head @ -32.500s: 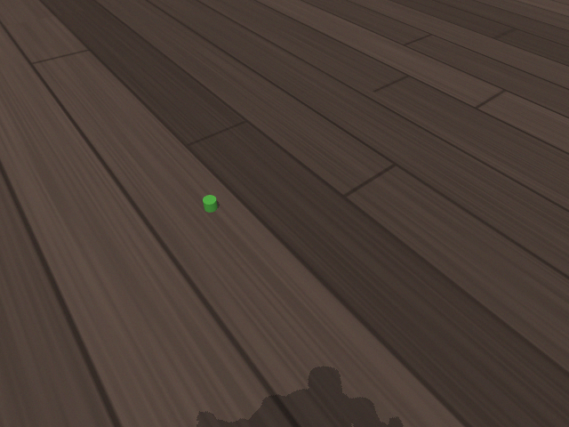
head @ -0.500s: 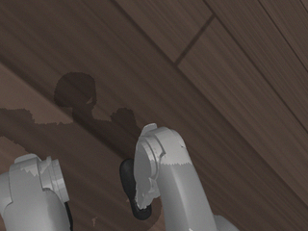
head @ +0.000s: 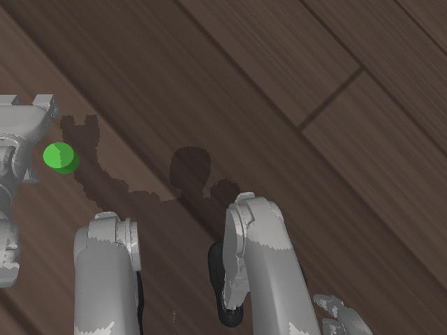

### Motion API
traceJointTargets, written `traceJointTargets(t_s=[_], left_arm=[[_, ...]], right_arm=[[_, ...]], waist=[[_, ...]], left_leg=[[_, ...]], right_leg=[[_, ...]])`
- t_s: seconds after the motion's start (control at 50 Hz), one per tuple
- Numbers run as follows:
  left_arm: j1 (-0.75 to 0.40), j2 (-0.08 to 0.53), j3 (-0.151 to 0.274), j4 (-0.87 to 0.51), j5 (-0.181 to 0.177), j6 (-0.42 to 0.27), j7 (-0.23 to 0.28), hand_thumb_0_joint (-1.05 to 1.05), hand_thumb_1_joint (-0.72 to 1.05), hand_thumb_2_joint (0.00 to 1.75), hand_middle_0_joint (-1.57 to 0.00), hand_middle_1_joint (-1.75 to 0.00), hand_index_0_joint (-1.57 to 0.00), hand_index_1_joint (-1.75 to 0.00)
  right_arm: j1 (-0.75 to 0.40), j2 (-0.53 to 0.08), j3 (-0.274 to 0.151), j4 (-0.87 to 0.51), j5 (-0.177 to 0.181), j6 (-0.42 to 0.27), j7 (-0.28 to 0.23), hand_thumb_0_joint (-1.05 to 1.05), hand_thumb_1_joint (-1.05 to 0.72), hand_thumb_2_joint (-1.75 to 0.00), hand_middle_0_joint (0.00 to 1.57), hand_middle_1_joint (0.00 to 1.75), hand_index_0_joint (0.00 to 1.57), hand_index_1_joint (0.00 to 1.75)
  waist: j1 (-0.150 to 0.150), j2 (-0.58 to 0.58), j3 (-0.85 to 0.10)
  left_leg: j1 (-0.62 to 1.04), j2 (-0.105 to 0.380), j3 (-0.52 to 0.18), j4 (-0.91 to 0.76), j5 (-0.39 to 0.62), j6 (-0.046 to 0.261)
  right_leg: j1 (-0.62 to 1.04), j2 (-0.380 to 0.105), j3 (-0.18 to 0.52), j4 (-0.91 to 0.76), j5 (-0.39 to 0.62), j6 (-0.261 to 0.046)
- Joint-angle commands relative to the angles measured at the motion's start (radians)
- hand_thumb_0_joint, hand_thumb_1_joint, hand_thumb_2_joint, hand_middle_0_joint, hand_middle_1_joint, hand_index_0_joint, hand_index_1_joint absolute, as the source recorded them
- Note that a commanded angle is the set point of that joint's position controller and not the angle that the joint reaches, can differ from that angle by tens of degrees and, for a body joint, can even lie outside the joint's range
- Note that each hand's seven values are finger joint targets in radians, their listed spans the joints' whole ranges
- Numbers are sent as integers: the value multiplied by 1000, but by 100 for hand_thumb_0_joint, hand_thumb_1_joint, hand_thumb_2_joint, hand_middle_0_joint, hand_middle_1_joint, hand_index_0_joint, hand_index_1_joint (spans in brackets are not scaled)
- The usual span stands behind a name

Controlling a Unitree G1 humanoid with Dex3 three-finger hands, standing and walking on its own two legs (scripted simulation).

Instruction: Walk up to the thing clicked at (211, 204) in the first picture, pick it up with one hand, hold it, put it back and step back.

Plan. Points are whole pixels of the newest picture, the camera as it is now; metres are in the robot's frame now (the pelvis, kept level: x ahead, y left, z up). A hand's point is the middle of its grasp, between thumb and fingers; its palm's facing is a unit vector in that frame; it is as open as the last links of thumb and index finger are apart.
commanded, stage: withdraw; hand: left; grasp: from above
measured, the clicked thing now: (62, 158) +0.50 +0.27 -0.33
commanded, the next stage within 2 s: home in 0.14 s
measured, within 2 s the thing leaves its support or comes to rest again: neither
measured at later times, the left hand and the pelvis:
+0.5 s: hand (6, 125) +0.49 +0.30 -0.12, palm faces -0.36 -0.12 -0.92, open 12.5 cm; pelvis +0.02 +0.01 +0.01, yaw +0 degrees
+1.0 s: hand out of the picture +0.30 +0.24 +0.09, palm faces -0.16 -0.81 -0.56, open 7.4 cm; pelvis +0.02 +0.00 +0.19, yaw +4 degrees
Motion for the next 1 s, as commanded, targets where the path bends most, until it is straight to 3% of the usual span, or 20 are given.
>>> traceJointTargets(t_s=[0.0,0.08,0.12,0.16,0.22,0.26,0.32,0.4,0.46,0.52,0.56,0.62,0.66,0.68,0.7,0.74,0.8,0.88,0.96,0.98], left_arm=[[-354,272,59,-38,44,-34,104,0,-54,103,-7,-103,-7,-103],[-440,271,57,11,85,-32,178,0,-53,102,-7,-103,-7,-103],[-475,307,78,5,100,-25,204,0,-54,102,-7,-103,-7,-103],[-465,298,84,-7,94,-10,222,0,-54,102,-7,-103,-7,-103],[-417,324,129,-115,79,21,244,0,-52,100,-7,-102,-8,-101],[-363,327,151,-176,56,48,238,0,-36,92,-23,-86,-22,-85],[-328,352,176,-241,16,92,206,0,-21,88,-24,-63,-21,-66],[-221,255,159,-272,-110,136,114,0,4,85,-22,-53,-20,-55],[-35,185,137,-388,-219,169,9,0,26,86,-21,-46,-20,-48],[153,54,70,-564,-370,198,-105,0,50,95,-22,-44,-21,-45],[204,71,103,-710,-466,215,-155,0,66,97,-22,-40,-22,-41],[302,13,94,-856,-572,218,-205,0,90,92,-20,-31,-20,-31],[349,9,111,-971,-615,211,-213,0,90,90,-20,-30,-20,-30],[348,35,144,-1053,-631,207,-205,0,90,90,-20,-30,-20,-30],[392,27,157,-1052,-647,211,-198,0,90,90,-20,-30,-20,-30],[479,-48,124,-1072,-676,222,-181,0,90,90,-20,-30,-20,-30],[552,-94,118,-1145,-725,265,-159,0,90,90,-20,-30,-20,-30],[646,-155,88,-1242,-849,337,-166,0,90,91,-20,-31,-20,-31],[801,-189,77,-1311,-967,393,-171,0,90,90,-20,-30,-20,-30],[828,-192,83,-1349,-994,406,-168,0,90,90,-20,-30,-20,-30]], right_arm=[[169,-189,-46,-10,-18,-6,-36,0,-90,-90,20,30,20,30],[194,-203,-43,14,-35,-17,-48,0,-90,-90,20,30,20,30],[215,-217,-46,23,-41,-27,-48,0,-90,-90,20,30,20,30],[231,-216,-48,26,-45,-33,-46,0,-90,-90,20,30,20,30],[253,-229,-72,16,-40,-40,-38,0,-90,-90,20,30,20,30],[260,-236,-100,10,-27,-36,-34,0,-88,-89,20,30,20,30],[292,-227,-122,4,-8,-21,-25,0,-88,-90,20,30,20,30],[316,-198,-142,3,19,-5,-16,0,-89,-90,20,30,20,30],[314,-196,-160,-31,52,9,-20,0,-89,-90,20,30,20,30],[264,-185,-161,-69,82,21,-31,0,-89,-90,20,30,20,30],[236,-183,-160,-91,95,27,-53,0,-90,-90,20,30,20,30],[193,-164,-159,-107,103,20,-82,0,-90,-90,20,30,20,30],[158,-146,-165,-130,113,14,-96,0,-90,-90,20,30,20,30],[136,-145,-171,-144,115,11,-103,0,-90,-90,20,30,20,30],[116,-138,-171,-155,119,10,-109,0,-90,-90,20,30,20,30],[78,-117,-162,-167,129,3,-121,0,-90,-90,20,30,20,30],[50,-105,-161,-175,136,-13,-142,0,-90,-90,20,30,20,30],[4,-99,-151,-198,146,-40,-173,0,-90,-90,20,30,20,30],[-28,-84,-134,-234,153,-69,-202,0,-90,-90,20,30,20,30],[-27,-74,-130,-240,155,-75,-210,0,-90,-90,20,30,20,30]], waist=[[-29,231,-555],[-61,285,-586],[-62,317,-621],[-62,359,-672],[-27,454,-799],[2,512,-856],[22,485,-929],[40,361,-862],[69,265,-867],[72,181,-801],[84,103,-767],[91,61,-704],[117,90,-705],[140,129,-732],[152,139,-715],[151,146,-663],[156,183,-648],[136,144,-580],[140,103,-512],[144,119,-519]], left_leg=[[303,-23,70,-221,-2,28],[353,-21,58,-218,12,25],[394,-16,49,-216,42,21],[434,-13,52,-207,93,16],[547,-12,45,-231,192,2],[618,-7,36,-270,231,-12],[644,-7,53,-276,285,-1],[565,-13,66,-322,231,23],[588,-13,63,-384,200,33],[596,-9,53,-450,204,37],[583,-6,57,-473,195,43],[611,-2,49,-516,184,39],[677,1,42,-572,161,34],[721,1,38,-600,139,28],[741,5,34,-630,111,27],[783,11,29,-704,50,27],[884,14,27,-786,28,20],[964,12,0,-896,-42,25],[1041,12,-8,-993,-87,30],[1083,12,5,-1011,-51,27]], right_leg=[[310,52,-2,-213,-67,-54],[246,48,-33,-185,-33,-54],[229,44,-52,-157,13,-55],[236,42,-58,-136,68,-56],[237,25,-73,-97,162,-55],[233,14,-69,-88,186,-59],[314,17,-53,-124,232,-59],[402,25,-36,-217,189,-50],[493,31,-23,-293,166,-45],[567,34,-17,-365,185,-35],[638,35,-5,-422,192,-33],[676,27,7,-480,179,-35],[687,22,18,-516,143,-38],[697,19,21,-532,116,-42],[703,18,25,-546,92,-41],[714,21,31,-588,57,-36],[764,22,40,-656,46,-34],[858,24,45,-770,-2,-25],[953,28,57,-879,-41,-20],[989,26,61,-905,-20,-21]])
